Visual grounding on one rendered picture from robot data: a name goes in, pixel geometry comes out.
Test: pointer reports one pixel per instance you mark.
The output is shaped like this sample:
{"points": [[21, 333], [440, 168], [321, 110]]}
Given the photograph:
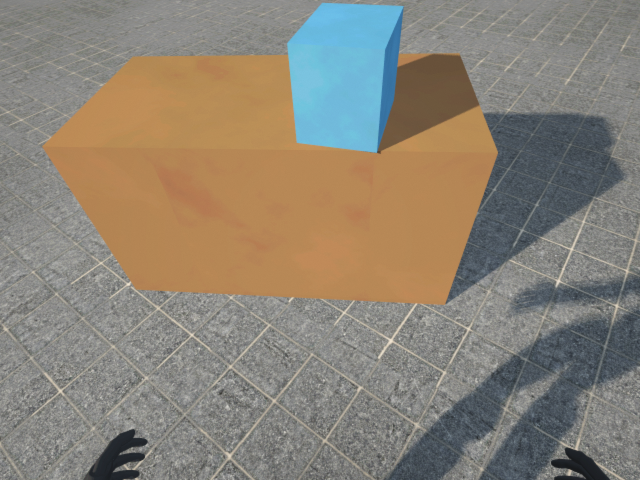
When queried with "pedestal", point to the pedestal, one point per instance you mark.
{"points": [[189, 169]]}

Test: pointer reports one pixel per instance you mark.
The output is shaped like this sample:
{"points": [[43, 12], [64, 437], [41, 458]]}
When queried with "carton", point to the carton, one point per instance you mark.
{"points": [[343, 66]]}

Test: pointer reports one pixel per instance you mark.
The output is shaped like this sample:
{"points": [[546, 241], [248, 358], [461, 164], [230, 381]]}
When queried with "robot right hand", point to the robot right hand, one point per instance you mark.
{"points": [[581, 464]]}

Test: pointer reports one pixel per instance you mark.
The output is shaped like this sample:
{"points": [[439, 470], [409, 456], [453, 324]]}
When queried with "robot left hand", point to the robot left hand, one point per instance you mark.
{"points": [[109, 460]]}

